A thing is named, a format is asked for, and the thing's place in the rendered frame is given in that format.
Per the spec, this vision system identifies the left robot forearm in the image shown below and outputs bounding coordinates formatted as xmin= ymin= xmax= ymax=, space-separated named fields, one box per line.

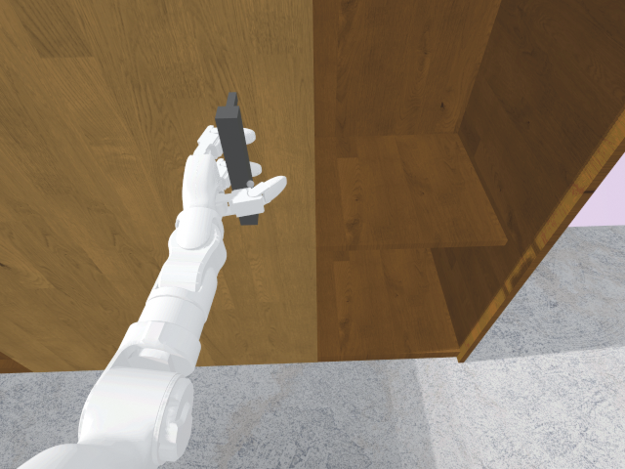
xmin=78 ymin=207 xmax=227 ymax=442

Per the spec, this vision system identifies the handle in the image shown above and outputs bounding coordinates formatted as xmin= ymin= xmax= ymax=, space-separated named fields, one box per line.
xmin=215 ymin=92 xmax=259 ymax=226

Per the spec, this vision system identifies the robot left hand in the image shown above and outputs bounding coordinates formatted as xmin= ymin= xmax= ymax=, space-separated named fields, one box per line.
xmin=183 ymin=125 xmax=287 ymax=220

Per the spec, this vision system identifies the left robot upper arm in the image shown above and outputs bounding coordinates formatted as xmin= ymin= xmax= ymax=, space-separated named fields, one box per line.
xmin=17 ymin=366 xmax=193 ymax=469

